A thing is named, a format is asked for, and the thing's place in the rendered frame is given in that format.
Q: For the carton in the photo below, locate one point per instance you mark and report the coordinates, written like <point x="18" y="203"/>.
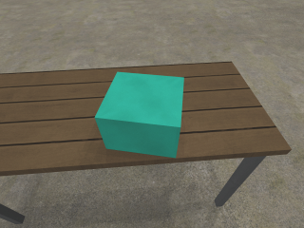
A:
<point x="141" y="113"/>

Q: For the table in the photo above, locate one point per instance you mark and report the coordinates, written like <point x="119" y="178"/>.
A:
<point x="47" y="123"/>

